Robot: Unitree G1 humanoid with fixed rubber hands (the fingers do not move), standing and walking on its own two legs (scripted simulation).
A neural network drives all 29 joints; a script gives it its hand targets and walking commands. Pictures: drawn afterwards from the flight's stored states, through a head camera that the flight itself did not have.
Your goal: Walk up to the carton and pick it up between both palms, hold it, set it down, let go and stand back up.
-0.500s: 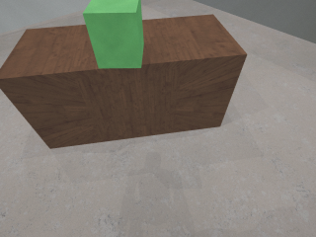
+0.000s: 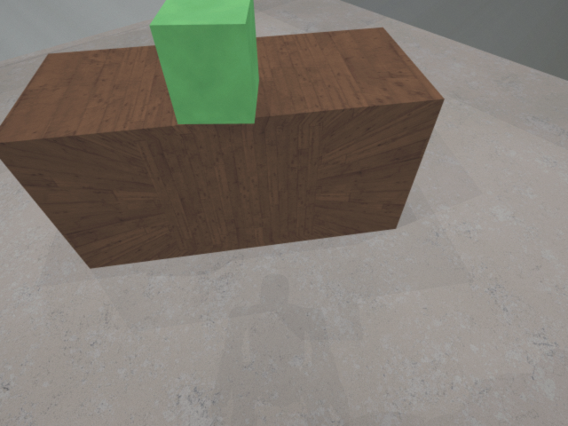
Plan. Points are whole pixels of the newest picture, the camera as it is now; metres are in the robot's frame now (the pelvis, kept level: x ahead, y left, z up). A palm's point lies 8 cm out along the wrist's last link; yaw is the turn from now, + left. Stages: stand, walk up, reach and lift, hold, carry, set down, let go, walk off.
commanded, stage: stand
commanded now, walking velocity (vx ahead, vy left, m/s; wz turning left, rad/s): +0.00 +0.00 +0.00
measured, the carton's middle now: (214, 57) +1.05 +0.23 +0.02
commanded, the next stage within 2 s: walk up in 0.14 s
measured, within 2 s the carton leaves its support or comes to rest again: neither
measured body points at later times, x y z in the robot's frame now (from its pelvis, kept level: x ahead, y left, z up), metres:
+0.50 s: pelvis +0.01 +0.02 +0.00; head +0.02 +0.01 +0.45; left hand -0.06 +0.24 -0.15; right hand +0.01 -0.21 -0.16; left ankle +0.01 +0.14 -0.69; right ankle -0.01 -0.09 -0.74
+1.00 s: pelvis +0.17 +0.09 -0.01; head +0.17 +0.10 +0.44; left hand +0.21 +0.36 -0.15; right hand +0.15 -0.15 -0.15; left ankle +0.14 +0.20 -0.74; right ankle +0.28 -0.03 -0.68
